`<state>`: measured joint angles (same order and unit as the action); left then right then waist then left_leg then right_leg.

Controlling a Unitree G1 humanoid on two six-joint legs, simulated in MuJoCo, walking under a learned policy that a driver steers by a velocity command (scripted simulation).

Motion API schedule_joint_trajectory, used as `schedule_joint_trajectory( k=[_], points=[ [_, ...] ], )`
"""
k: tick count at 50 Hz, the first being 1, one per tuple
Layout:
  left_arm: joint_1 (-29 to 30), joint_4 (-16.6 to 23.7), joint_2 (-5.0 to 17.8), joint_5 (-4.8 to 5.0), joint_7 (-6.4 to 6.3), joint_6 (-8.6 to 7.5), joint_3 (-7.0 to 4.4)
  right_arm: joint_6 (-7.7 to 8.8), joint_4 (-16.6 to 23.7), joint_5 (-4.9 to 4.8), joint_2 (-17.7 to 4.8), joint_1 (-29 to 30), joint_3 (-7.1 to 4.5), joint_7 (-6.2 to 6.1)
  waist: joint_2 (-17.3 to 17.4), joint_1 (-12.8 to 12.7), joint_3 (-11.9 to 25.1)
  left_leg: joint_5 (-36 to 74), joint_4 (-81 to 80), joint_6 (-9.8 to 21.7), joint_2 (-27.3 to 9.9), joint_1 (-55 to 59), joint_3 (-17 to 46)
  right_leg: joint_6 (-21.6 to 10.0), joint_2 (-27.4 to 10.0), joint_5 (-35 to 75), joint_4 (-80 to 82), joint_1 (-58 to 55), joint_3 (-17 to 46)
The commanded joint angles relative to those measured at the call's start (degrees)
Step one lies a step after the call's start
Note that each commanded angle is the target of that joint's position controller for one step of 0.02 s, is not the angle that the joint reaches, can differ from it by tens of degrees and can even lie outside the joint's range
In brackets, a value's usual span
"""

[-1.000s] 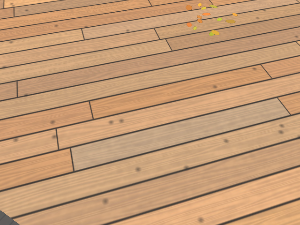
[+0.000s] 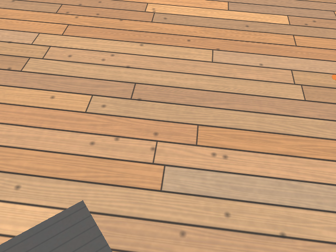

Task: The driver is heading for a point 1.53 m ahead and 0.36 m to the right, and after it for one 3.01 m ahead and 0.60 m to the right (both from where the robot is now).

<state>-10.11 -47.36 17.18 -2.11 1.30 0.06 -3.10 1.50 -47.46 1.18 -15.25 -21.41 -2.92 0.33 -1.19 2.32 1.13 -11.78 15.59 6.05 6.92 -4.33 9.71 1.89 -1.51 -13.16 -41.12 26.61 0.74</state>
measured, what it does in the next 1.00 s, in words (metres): walks ahead, turning right: right foot, then left foot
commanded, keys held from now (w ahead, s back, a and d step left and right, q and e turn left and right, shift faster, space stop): w+e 0.68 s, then w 0.22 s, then w+q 0.10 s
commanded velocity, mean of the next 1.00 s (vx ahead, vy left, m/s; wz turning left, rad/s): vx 0.47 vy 0.00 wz -0.33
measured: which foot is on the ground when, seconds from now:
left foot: down 0.00-0.20, up 0.22-0.66, down 0.68-1.00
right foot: up 0.00-0.16, down 0.18-0.68, up 0.70-1.00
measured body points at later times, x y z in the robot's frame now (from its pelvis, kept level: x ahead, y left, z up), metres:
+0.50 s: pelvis +0.23 -0.09 +0.00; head +0.26 -0.12 +0.44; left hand +0.27 +0.18 -0.13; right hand +0.34 -0.37 -0.12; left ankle +0.41 +0.03 -0.69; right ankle +0.13 -0.13 -0.75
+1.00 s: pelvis +0.51 -0.15 +0.00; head +0.54 -0.15 +0.45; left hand +0.77 +0.01 -0.12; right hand +0.38 -0.38 -0.13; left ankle +0.51 -0.05 -0.75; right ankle +0.55 -0.32 -0.70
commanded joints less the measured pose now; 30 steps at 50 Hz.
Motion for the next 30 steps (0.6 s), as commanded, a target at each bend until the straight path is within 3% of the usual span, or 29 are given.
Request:
schedule_joint_trajectory(
  k=[1, 5, 7, 8, 9, 10, 11, 12, 13, 14, 17, 22, 27, 29, 30],
  points=[
    [9.36, 6.16, 3.92, 0.37, 0.34, -1.79, -0.21, 1.55, 1.31, 0.29, -9.74, -3.33, -2.29, -0.21, 6.83, 3.04, -5.6, -11.28, -7.07, 8.44, -17.82, 1.56, 13.79, -1.73, -0.66, -0.39, 3.11, 7.56, -0.84],
    [9.18, 7.41, 3.98, 0.76, 0.8, -2.23, -0.01, 2.48, 0.19, 0.55, -10.3, -3.42, -2.35, -0.52, 6.36, 1.84, -7.4, -5.07, -6.36, 7.4, -19.79, 0.4, 10.83, -4.79, 0.04, -2.03, 6.44, 2.32, -1.42],
    [3.51, 6.06, 3.67, 0.81, 0.61, -2.46, -0.12, 2.67, 0.0, 0.21, -10.42, -1.11, -2.22, -0.68, 5.24, -2.02, -6.3, 7.38, -1.81, 5.08, -18.77, -3.26, 5.9, -6.47, 2.48, -0.71, 11.74, -8.99, -3.28],
    [-2.25, 3.93, 4.38, 0.69, 0.12, -2.76, -0.69, 2.81, -0.27, 0.07, -9.84, -0.92, -1.86, -0.68, 3.17, -4.71, -3.53, 17.97, 5.74, 3.52, -16.43, -5.75, 2.19, -7.37, 4.98, -0.18, 14.5, -18.53, -3.78],
    [-10.72, 1.57, 7.23, 0.37, -0.61, -3.29, -1.83, 3.13, 0.02, 0.13, -8.48, -0.36, -1.23, -0.61, -1.21, -8.45, 1.52, 22.08, 19.56, 1.4, -12.79, -10.72, -3.22, -9.51, 0.97, -3.31, 16.98, -29.88, 2.97],
    [-19.07, 1.1, 13.68, -0.45, -1.09, -3.61, -3.19, 3.48, 3.0, -0.46, -4.42, 0.06, 0.06, -0.29, -12.08, -10.06, 7.17, 5.24, 40.09, -2.35, -5.52, -24.65, -10.28, -15.8, -14.67, -17.54, 24.99, -40.93, 29.67],
    [-17.22, 0.0, 13.09, 1.18, -0.36, -3.23, -3.08, 3.41, 3.36, 1.11, -7.07, 0.63, -0.59, -0.34, -11.32, -7.01, 3.63, -15.56, 47.42, -2.61, -1.8, -35.96, -7.94, -18.5, -18.47, -20.51, 30.99, -39.33, 45.78],
    [-12.43, 1.14, 10.09, 1.72, 0.19, -2.94, -2.57, 3.3, 3.17, 1.86, -8.39, 2.21, -0.75, -0.06, -4.31, -4.86, -2.01, -11.83, 51.37, -2.06, -6.42, -38.44, -5.27, -18.79, -17.34, -20.0, 29.26, -34.27, 39.15],
    [-9.42, 2.06, 7.7, 1.58, 0.44, -3.1, -2.07, 3.65, 3.25, 1.64, -7.9, 4.44, -0.48, 0.58, -0.88, -4.15, -4.18, -7.23, 50.42, -2.21, -8.61, -37.53, -5.21, -18.01, -14.43, -13.02, 29.11, -29.48, 32.46],
    [-8.1, 2.29, 6.24, 1.39, 0.33, -3.24, -1.63, 3.72, 3.37, 1.38, -7.3, 5.26, -0.35, 0.9, -0.09, -3.02, -5.28, -4.74, 47.65, -2.75, -10.09, -35.46, -5.56, -16.48, -11.44, -6.06, 29.99, -25.75, 27.16],
    [-9.6, 1.12, 5.95, 2.09, -0.27, -4.16, -1.42, 2.08, 3.64, 2.35, -6.44, 5.66, 0.17, 1.47, -2.25, -1.73, -3.57, -2.32, 44.4, -5.85, -10.47, -32.44, -7.91, -15.65, -6.79, 13.15, 30.28, -23.29, 19.76],
    [-15.57, -1.28, 6.22, 2.4, -0.92, -3.95, -1.78, 1.11, 8.24, 1.8, -5.17, 17.4, 0.98, 1.65, -1.76, -4.16, -5.01, 4.57, 34.82, -8.81, -9.59, -36.4, -10.83, -14.78, -3.92, 25.47, 30.22, -22.62, 16.74],
    [-20.13, -2.83, 6.32, 1.96, -1.81, -3.41, -1.89, 1.55, 11.7, 0.84, -3.98, 26.99, 2.2, 1.99, -2.93, -7.33, -4.51, 11.36, 22.33, -7.89, -6.61, -33.05, -11.36, -12.42, -3.34, 34.07, 26.83, -25.62, 18.13],
    [-19.64, -2.79, 6.95, 1.66, -2.31, -3.37, -2.06, 1.76, 12.52, 0.5, -4.93, 27.75, 2.18, 1.65, -3.34, -6.72, -4.28, 11.37, 18.38, -6.54, -6.0, -29.49, -10.15, -11.8, -4.61, 35.97, 25.4, -27.14, 20.15],
    [-18.03, -2.42, 7.39, 1.58, -2.53, -3.37, -2.17, 1.89, 12.1, 0.41, -5.7, 25.72, 1.99, 1.37, -3.48, -5.2, -3.76, 10.4, 15.97, -5.67, -5.5, -25.06, -9.6, -10.96, -4.76, 37.59, 24.01, -26.65, 20.49]
  ],
)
